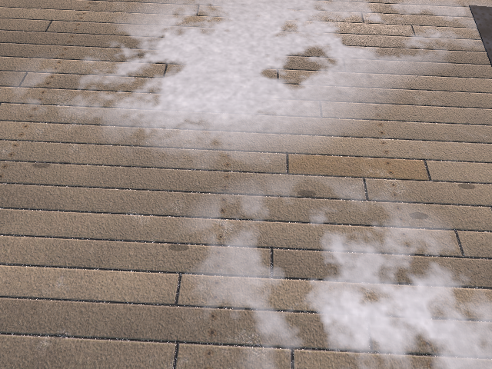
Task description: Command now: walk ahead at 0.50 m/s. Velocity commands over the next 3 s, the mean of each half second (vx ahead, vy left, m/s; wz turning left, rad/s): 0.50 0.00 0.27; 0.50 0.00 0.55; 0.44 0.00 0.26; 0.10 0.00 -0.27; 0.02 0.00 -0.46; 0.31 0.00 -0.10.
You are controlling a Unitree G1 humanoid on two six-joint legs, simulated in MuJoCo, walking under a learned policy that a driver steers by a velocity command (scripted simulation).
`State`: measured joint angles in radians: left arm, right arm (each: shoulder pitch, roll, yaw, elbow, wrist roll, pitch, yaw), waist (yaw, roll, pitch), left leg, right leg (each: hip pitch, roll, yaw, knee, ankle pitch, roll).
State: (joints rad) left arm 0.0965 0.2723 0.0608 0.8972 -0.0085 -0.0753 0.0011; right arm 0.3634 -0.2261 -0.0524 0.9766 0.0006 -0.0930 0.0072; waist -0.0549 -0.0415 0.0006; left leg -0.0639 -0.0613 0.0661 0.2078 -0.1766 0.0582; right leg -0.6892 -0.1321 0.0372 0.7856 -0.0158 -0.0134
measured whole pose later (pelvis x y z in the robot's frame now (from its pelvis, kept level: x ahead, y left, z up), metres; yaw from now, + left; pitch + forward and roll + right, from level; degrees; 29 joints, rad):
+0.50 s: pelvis +0.28 -0.06 +0.00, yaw +10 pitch +0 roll -2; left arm 0.28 0.24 0.07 0.98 0.02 -0.11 0.00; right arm 0.20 -0.28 -0.10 0.88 0.03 -0.03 -0.01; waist 0.04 0.04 0.02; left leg -0.69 0.12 -0.07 1.02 -0.13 0.03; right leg -0.10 0.03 -0.19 0.28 -0.19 -0.04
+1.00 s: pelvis +0.54 +0.07 +0.00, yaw +27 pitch +1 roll -1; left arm 0.07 0.29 0.08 0.81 0.00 -0.11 0.01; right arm 0.30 -0.25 -0.08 0.80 0.01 -0.06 0.01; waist -0.04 -0.02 0.05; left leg -0.22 -0.11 -0.04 0.37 -0.16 0.10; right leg -0.60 -0.11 0.07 1.01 -0.26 0.03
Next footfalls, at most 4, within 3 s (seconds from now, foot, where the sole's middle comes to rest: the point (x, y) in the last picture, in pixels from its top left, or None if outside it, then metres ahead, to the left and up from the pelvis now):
0.22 right None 0.32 -0.15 -0.79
0.76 left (187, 351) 0.56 0.14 -0.79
1.28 right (204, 242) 0.91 0.10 -0.79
1.72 left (120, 243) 0.91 0.36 -0.79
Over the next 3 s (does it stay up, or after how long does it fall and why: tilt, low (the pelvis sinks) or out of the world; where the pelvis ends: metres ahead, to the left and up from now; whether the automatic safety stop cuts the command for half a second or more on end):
stays up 1.05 0.15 -0.02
